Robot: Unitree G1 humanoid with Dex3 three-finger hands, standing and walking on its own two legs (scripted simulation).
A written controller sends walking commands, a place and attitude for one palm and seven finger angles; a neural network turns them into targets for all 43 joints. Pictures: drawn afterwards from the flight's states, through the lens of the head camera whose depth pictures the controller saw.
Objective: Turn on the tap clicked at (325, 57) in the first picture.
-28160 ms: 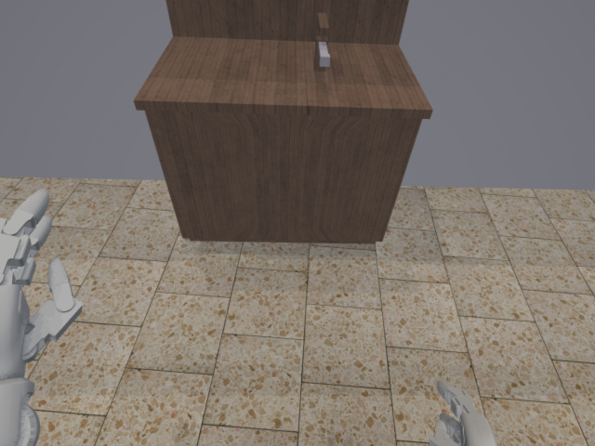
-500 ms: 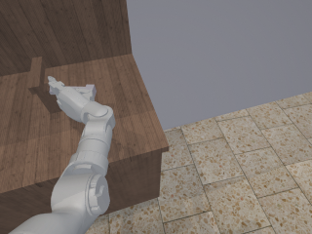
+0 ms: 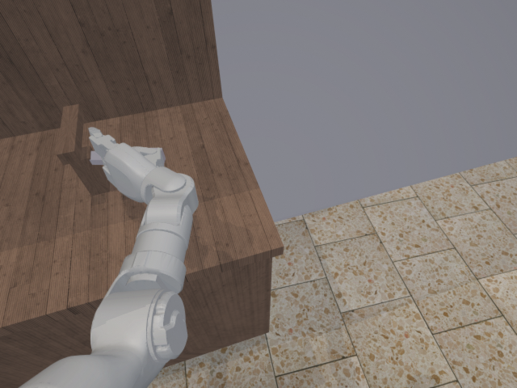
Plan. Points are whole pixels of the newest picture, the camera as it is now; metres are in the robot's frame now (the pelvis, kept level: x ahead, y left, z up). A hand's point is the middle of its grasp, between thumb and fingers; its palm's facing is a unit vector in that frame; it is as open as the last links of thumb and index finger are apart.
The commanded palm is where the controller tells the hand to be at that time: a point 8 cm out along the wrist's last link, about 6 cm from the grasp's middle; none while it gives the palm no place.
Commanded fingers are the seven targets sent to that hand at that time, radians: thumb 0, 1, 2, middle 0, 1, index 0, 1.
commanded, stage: lift the hand up off the lever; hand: left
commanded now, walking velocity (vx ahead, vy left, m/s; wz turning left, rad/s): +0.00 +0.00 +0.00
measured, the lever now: (156, 158) +0.51 +0.19 +0.06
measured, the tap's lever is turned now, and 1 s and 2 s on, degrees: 71 71 71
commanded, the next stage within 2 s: draw the hand back beside the body in 0.56 s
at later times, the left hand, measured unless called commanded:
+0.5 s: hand (149, 154) +0.44 +0.17 +0.14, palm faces +0.77 -0.62 -0.11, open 7.8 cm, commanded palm +0.39 +0.18 +0.14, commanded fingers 0.00 0.90 0.90 -0.15 -0.15 -0.15 -0.15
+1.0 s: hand (129, 196) +0.36 +0.18 +0.13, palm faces +0.31 -0.94 -0.16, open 7.8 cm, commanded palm +0.32 +0.21 +0.16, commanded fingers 0.00 0.90 0.90 -0.17 -0.20 -0.17 -0.20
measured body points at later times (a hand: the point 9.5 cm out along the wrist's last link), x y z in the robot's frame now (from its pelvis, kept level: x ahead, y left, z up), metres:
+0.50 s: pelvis +0.00 +0.00 +0.01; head +0.02 -0.01 +0.46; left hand +0.40 +0.20 +0.15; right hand +0.11 -0.24 -0.13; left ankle -0.01 +0.14 -0.72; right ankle -0.01 -0.09 -0.72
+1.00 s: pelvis +0.00 +0.00 +0.02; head -0.03 -0.02 +0.47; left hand +0.34 +0.23 +0.14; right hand +0.11 -0.26 -0.09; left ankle -0.01 +0.14 -0.72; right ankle -0.01 -0.09 -0.72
